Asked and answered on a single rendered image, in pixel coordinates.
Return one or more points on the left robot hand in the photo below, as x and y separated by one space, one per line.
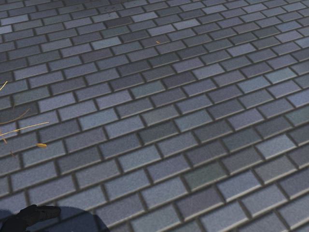
30 216

